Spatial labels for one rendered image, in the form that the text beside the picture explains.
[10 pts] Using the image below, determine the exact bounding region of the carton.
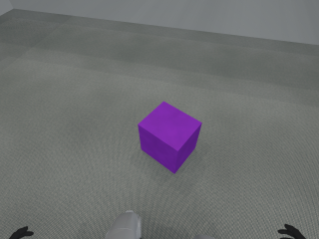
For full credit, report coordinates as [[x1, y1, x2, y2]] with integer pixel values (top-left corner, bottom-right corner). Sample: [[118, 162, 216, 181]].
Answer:
[[138, 102, 202, 173]]

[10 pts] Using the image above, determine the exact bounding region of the robot left thigh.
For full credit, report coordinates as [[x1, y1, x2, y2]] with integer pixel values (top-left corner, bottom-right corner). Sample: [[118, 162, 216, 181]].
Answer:
[[105, 212, 142, 239]]

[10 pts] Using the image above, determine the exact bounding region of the robot right hand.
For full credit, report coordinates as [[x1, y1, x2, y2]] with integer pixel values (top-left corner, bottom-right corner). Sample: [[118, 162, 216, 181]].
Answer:
[[277, 224, 306, 239]]

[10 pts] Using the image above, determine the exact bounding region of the robot left hand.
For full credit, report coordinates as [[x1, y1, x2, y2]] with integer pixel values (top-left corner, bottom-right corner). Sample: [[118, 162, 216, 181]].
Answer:
[[9, 226, 34, 239]]

